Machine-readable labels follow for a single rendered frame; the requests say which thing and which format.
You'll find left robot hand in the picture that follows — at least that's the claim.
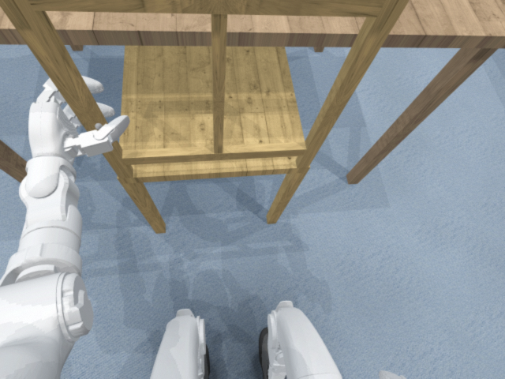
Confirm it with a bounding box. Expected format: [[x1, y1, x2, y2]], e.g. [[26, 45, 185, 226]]
[[28, 76, 130, 165]]

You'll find robot right shin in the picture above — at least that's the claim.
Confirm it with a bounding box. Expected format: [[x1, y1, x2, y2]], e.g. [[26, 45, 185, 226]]
[[267, 301, 294, 379]]

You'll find chair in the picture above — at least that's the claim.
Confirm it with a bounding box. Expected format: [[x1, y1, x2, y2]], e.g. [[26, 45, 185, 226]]
[[0, 0, 409, 234]]

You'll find robot left thigh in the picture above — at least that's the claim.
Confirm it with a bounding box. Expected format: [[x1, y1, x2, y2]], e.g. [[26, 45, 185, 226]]
[[150, 315, 206, 379]]

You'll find left robot upper arm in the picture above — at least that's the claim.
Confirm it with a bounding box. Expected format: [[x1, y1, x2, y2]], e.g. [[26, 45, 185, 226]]
[[0, 272, 94, 379]]

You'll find table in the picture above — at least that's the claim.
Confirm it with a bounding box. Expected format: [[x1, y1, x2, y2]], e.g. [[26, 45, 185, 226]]
[[0, 0, 505, 185]]

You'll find left robot forearm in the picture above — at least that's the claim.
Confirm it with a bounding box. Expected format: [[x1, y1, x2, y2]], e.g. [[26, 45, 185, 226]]
[[0, 156, 82, 287]]

